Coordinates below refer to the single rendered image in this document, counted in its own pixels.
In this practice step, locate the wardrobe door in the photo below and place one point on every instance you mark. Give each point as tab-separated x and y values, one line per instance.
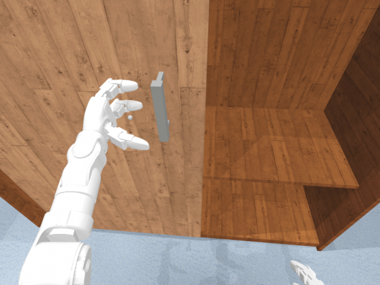
56	54
20	193

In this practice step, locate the left robot forearm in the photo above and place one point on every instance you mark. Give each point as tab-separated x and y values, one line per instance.
70	217

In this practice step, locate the handle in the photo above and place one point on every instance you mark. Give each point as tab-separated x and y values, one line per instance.
157	92

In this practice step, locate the left robot hand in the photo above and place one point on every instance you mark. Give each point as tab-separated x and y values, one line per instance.
99	112

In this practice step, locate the right robot hand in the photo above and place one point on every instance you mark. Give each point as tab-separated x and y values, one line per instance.
305	273

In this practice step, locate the robot left upper arm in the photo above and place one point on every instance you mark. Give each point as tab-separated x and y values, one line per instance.
58	263

